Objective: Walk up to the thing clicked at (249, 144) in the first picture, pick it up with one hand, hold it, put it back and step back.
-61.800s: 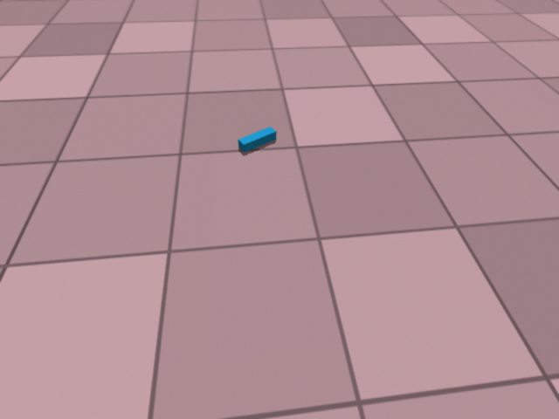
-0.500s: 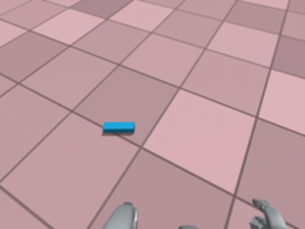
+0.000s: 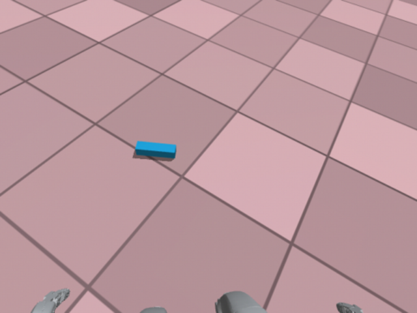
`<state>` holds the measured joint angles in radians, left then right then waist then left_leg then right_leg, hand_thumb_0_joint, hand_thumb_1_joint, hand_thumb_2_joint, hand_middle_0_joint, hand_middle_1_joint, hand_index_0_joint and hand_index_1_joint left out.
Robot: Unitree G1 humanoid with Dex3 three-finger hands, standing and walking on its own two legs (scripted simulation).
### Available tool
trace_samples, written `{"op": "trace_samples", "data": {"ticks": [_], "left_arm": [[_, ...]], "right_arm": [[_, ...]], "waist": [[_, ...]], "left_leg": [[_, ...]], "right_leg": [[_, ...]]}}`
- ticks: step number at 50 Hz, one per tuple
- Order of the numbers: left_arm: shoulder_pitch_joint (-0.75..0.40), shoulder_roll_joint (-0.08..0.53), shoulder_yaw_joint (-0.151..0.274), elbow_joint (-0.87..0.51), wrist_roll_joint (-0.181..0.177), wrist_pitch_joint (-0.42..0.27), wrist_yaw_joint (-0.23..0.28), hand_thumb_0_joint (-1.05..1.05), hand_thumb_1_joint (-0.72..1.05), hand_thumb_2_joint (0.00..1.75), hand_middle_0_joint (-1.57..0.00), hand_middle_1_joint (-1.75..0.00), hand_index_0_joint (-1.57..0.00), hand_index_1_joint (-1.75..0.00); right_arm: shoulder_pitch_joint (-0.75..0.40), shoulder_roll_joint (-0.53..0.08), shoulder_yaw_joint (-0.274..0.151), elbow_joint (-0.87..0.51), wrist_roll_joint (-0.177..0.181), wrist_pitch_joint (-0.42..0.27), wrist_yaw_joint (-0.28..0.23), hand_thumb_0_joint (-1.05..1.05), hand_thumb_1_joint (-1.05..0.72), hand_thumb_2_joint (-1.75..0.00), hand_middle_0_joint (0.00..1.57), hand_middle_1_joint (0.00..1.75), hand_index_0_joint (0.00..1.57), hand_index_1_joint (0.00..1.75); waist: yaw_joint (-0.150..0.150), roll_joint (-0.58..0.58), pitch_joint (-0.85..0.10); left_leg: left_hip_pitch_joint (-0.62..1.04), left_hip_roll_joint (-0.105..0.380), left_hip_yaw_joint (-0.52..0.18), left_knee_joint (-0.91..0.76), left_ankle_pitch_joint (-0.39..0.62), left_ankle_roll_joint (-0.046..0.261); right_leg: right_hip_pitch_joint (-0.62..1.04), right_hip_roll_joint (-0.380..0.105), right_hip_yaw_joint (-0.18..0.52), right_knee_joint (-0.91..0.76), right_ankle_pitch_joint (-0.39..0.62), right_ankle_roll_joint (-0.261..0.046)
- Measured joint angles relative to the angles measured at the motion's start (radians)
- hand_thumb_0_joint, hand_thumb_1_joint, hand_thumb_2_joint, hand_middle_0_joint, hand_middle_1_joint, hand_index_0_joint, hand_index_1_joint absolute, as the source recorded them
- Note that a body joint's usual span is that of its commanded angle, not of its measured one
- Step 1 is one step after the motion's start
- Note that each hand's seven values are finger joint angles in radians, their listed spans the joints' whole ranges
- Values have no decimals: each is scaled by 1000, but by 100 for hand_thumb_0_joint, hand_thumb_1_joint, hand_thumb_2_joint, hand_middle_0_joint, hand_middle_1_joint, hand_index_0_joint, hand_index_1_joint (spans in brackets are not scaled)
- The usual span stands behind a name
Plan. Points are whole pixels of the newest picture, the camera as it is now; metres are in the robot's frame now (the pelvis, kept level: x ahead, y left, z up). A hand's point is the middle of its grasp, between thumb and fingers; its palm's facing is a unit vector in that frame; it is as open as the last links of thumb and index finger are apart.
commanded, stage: step back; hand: left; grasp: from above
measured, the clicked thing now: (156, 149) +1.02 +0.23 -0.74
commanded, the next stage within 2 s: stand in 1.02 s
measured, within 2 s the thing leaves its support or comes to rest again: neither
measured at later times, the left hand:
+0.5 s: hand out of the picture -0.01 +0.29 -0.15, palm faces +0.02 -0.91 -0.42, open 7.4 cm
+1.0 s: hand out of the picture +0.10 +0.23 -0.15, palm faces +0.02 -0.93 -0.37, open 7.4 cm
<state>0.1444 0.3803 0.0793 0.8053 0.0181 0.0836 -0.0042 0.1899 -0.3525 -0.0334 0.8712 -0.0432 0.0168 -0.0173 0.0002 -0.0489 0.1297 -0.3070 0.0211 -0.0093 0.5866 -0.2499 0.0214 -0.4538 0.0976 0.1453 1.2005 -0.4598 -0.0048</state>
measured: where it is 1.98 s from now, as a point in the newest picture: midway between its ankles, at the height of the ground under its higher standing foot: outside the picture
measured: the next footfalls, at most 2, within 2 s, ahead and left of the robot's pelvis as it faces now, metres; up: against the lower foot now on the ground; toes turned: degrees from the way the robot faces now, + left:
right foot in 0.12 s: -0.04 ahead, -0.15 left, +0.00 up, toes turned -1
left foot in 0.44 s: +0.01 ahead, +0.11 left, +0.00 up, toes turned +1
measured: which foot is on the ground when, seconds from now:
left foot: down 0.00-0.16, up 0.18-0.42, down 0.44-1.00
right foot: up 0.00-0.10, down 0.12-0.50, up 0.52-0.78, down 0.80-1.00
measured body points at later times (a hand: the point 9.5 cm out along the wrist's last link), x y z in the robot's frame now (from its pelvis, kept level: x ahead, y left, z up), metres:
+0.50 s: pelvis -0.04 +0.00 -0.01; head -0.01 +0.00 +0.44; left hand -0.01 +0.33 -0.12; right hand +0.02 -0.31 -0.13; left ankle -0.01 +0.12 -0.73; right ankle -0.08 -0.15 -0.73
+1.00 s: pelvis -0.01 -0.02 -0.01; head +0.02 -0.03 +0.44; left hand +0.10 +0.28 -0.12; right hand +0.08 -0.33 -0.14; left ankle -0.04 +0.11 -0.71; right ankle +0.04 -0.14 -0.73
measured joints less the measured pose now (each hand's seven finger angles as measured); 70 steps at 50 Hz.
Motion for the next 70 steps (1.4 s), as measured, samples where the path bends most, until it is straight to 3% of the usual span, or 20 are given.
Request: {"op": "trace_samples", "data": {"ticks": [5, 7, 9, 11, 13, 17, 21, 23, 25, 28, 31, 37, 41, 43, 46, 49, 51, 54, 57, 70], "left_arm": [[88, 21, -6, 77, 6, -43, -8, 0, 90, 90, -20, -30, -20, -30], [106, 10, -2, 128, 14, -63, -4, 0, 90, 90, -20, -30, -20, -30], [127, -13, -3, 159, 27, -76, -3, 0, 90, 90, -20, -30, -20, -30], [161, -16, -6, 169, 38, -82, -3, 1, 90, 90, -20, -30, -20, -30], [179, -23, -6, 183, 36, -88, -2, 1, 90, 90, -20, -30, -20, -30], [176, -28, -5, 185, 30, -106, -4, 1, 90, 90, -20, -31, -20, -30], [155, -5, 2, 161, 27, -113, -10, 1, 90, 90, -20, -31, -20, -30], [136, 14, 2, 153, 21, -107, -8, 1, 90, 90, -20, -31, -20, -30], [124, 29, 0, 150, 13, -97, -2, 0, 90, 90, -20, -31, -20, -30], [97, 26, -9, 161, 7, -78, 2, 1, 90, 90, -20, -30, -20, -30], [74, 36, -11, 147, 2, -81, -2, 1, 90, 90, -20, -30, -20, -30], [27, 30, -12, 140, -5, -91, -6, 0, 90, 90, -20, -30, -20, -30], [2, 1, -14, 159, 0, -97, 3, 0, 90, 90, -20, -30, -20, -30], [-9, -25, -20, 169, 9, -99, 5, 0, 90, 90, -20, -30, -20, -30], [-25, -39, -32, 171, 13, -93, -1, 0, 90, 90, -20, -30, -20, -30], [-46, -52, -36, 169, 17, -95, -1, 0, 90, 90, -20, -31, -20, -30], [-59, -53, -35, 165, 18, -98, -1, 0, 90, 90, -20, -31, -20, -30], [-74, -40, -38, 181, -4, -97, 1, 0, 90, 90, -20, -31, -20, -30], [-68, -35, -42, 210, -21, -90, 1, 0, 90, 90, -20, -30, -20, -30], [-60, -33, -72, 318, -10, -97, -10, 0, 90, 90, -20, -30, -20, -30]], "right_arm": [[-51, -21, -14, -32, -6, -8, 22, 1, -90, -90, 21, 30, 21, 31], [-67, -39, -22, -38, -7, -2, 28, 1, -90, -90, 21, 30, 21, 31], [-54, -54, -34, -24, -2, 11, 25, 1, -90, -90, 21, 30, 21, 30], [-23, -51, -36, 7, 3, 20, 26, 1, -90, -90, 21, 30, 21, 30], [-4, -58, -37, 34, 13, 18, 36, 1, -90, -90, 21, 30, 21, 30], [43, -71, -41, 71, 17, 9, 43, 1, -91, -90, 21, 30, 21, 30], [69, -56, -36, 106, 12, 0, 53, 1, -91, -90, 21, 30, 20, 30], [67, -38, -37, 117, 13, -12, 53, 1, -91, -90, 21, 30, 20, 30], [48, -13, -36, 117, 11, -28, 51, 1, -91, -90, 21, 30, 21, 30], [49, 1, -33, 91, 14, -53, 50, 1, -90, -90, 21, 30, 21, 30], [59, 16, -25, 82, 18, -59, 42, 1, -90, -90, 21, 30, 21, 30], [45, 7, -16, 77, 19, -53, 25, 1, -90, -90, 21, 30, 21, 30], [11, -16, -11, 78, 33, -28, 15, 1, -90, -90, 21, 30, 21, 30], [-8, -25, -11, 87, 42, -15, 7, 1, -90, -90, 21, 30, 21, 30], [-20, -18, -6, 103, 41, -8, 4, 1, -91, -90, 21, 30, 21, 30], [-26, -23, -2, 121, 40, -12, 10, 1, -91, -90, 21, 30, 21, 30], [-28, -25, 0, 134, 37, -17, 11, 1, -91, -90, 21, 30, 21, 30], [-35, -11, -2, 155, 28, -33, 10, 1, -91, -90, 21, 30, 21, 30], [-33, 6, 12, 178, 23, -40, 18, 1, -91, -90, 21, 30, 21, 30], [-100, 18, 23, 230, 37, -43, 24, 1, -90, -90, 21, 30, 21, 30]], "waist": [[21, 0, -33], [19, 41, -32], [10, 95, -39], [41, 83, -78], [53, 83, -88], [38, 111, -89], [34, 102, -74], [32, 71, -55], [40, 22, -29], [10, 38, -29], [4, 24, -35], [-5, 0, -26], [-7, 33, -19], [-16, 77, -19], [0, 67, -35], [4, 68, -43], [8, 68, -44], [4, 48, -24], [9, 38, -34], [15, 30, -78]], "left_leg": [[-48, 30, 45, 27, 14, 2], [-75, 59, 38, 83, -5, -2], [-97, 60, -23, 150, -114, -2], [-118, 7, -52, 224, -186, -17], [-118, -22, -72, 272, -165, -26], [-97, -25, -91, 255, -141, -35], [-33, -11, -45, 122, -172, -38], [5, -29, -20, 34, -56, -28], [30, -57, 16, 12, -19, -13], [36, -38, -2, 13, -36, 6], [70, -27, -7, -36, -20, 0], [98, -29, -1, -40, -35, -12], [64, -10, -5, 65, -102, -32], [44, 7, -41, 112, -129, -32], [16, -25, -37, 195, -246, -27], [11, -35, -32, 214, -267, -18], [31, -26, -19, 158, -245, -19], [103, -26, -5, -9, -80, -31], [135, -17, 1, -49, -80, -33], [245, -14, 4, -213, -11, -32]], "right_leg": [[221, -91, -67, -448, -53, 22], [291, -77, -98, -609, 50, 12], [305, -48, -127, -616, 79, 5], [285, -67, -108, -600, 66, -16], [289, -85, -98, -616, 79, -17], [299, -103, -131, -650, 103, 9], [293, -128, -162, -630, 82, 23], [286, -157, -164, -593, 58, 37], [249, -190, -132, -502, 49, 16], [148, -133, -109, -287, -52, -17], [74, -119, -103, -205, -18, -32], [70, -151, -132, -417, 81, -5], [142, -123, -165, -590, 224, 0], [145, -101, -192, -582, 211, -2], [127, -121, -185, -559, 189, -13], [116, -137, -191, -567, 192, -8], [106, -143, -195, -566, 192, -3], [119, -154, -193, -566, 191, 8], [165, -144, -190, -643, 225, 15], [279, -137, -192, -814, 301, 19]]}}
